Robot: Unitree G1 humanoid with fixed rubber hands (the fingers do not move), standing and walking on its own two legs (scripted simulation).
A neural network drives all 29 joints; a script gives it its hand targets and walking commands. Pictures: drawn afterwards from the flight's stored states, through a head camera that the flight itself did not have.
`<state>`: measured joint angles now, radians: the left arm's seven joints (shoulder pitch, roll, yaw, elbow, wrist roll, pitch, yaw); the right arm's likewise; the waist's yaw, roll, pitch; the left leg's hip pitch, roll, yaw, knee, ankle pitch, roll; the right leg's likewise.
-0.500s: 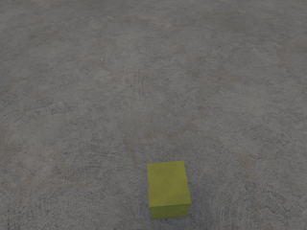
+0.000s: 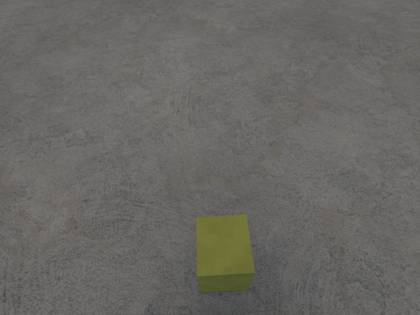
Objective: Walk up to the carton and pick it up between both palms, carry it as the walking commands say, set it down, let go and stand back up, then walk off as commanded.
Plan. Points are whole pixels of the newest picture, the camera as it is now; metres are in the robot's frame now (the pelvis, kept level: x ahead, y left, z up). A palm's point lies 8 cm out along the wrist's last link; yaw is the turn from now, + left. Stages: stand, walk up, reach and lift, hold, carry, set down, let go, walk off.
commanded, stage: walk up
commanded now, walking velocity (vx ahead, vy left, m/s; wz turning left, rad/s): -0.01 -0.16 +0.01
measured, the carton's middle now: (223, 255) +0.40 +0.00 -0.62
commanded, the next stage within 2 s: stand in 0.28 s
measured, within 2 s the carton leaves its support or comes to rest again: neither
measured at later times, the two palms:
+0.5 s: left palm out of the picture +0.01 +0.22 -0.14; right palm out of the picture +0.04 -0.23 -0.13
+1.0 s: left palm out of the picture +0.12 +0.22 -0.13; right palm out of the picture +0.12 -0.21 -0.14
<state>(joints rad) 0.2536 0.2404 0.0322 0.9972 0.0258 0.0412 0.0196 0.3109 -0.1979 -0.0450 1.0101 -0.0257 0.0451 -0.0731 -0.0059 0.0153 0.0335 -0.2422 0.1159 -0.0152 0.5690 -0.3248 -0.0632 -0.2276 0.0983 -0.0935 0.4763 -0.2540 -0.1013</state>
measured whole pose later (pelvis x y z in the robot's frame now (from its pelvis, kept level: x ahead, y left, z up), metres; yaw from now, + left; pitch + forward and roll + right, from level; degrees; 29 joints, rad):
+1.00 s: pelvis -0.03 +0.01 -0.02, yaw +2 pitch +12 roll +1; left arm 0.06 0.13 0.03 0.54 0.03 0.51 -0.01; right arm 0.10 -0.18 -0.05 0.54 -0.02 0.51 0.04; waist 0.00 0.00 -0.05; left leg -0.55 -0.01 0.05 0.71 -0.36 0.03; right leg -0.61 0.00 -0.11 0.70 -0.30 -0.07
